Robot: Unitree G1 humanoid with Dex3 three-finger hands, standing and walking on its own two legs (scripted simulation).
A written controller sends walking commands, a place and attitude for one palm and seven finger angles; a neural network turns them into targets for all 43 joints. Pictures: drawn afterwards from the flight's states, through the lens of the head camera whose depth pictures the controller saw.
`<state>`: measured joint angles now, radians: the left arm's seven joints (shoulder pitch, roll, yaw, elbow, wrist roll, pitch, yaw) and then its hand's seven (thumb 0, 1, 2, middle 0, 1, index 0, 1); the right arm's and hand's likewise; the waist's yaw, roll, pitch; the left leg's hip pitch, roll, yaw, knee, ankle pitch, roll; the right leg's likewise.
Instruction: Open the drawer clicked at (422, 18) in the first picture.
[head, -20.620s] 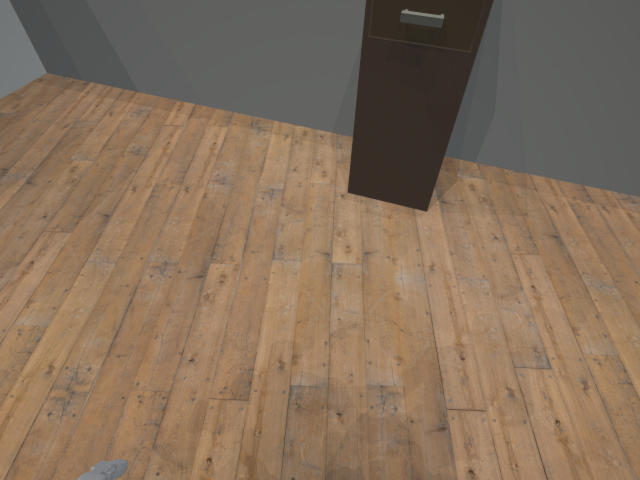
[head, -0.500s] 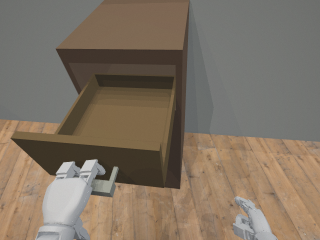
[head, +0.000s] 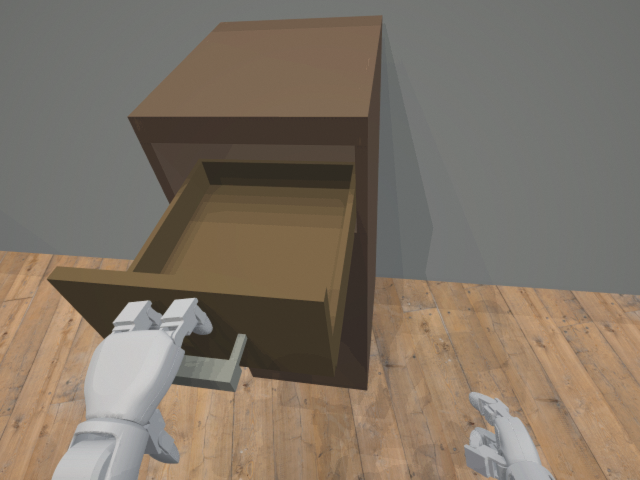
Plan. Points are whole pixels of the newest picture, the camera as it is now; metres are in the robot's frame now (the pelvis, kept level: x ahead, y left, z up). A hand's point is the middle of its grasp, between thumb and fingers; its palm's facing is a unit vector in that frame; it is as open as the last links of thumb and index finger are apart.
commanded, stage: lift the hand off the handle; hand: left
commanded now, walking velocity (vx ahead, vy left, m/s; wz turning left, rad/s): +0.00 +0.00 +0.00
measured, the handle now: (191, 353) +0.24 +0.20 +0.05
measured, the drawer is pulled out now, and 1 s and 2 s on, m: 0.29 0.28 0.28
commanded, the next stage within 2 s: draw the hand back to the body in 0.94 s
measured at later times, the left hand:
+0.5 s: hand (137, 344) +0.20 +0.21 +0.15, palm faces +0.16 -0.14 -0.98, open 13.5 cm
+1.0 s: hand (131, 304) +0.21 +0.20 +0.20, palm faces +0.19 -0.12 -0.97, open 13.9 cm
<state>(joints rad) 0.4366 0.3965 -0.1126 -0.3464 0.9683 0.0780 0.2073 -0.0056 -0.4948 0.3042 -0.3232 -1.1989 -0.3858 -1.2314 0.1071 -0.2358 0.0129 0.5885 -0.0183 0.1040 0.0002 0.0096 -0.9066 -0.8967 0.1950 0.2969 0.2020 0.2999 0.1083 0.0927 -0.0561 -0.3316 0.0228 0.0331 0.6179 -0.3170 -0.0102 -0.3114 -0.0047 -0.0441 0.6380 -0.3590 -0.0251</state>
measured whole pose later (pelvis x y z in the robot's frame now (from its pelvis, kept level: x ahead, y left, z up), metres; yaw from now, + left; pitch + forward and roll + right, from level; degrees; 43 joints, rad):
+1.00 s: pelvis -0.01 +0.00 +0.02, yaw +0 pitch -3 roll +1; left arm 0.23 0.53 -0.01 -0.59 0.79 0.21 -0.11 -0.01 -0.50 0.30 -0.32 -1.20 -0.32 -1.20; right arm 0.03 -0.27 0.06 0.58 0.05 0.15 0.05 0.01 -0.91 -0.90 0.19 0.30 0.20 0.30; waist 0.11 0.15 -0.02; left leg -0.16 0.01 0.03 0.42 -0.21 -0.01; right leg -0.14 -0.01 -0.05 0.45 -0.26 -0.02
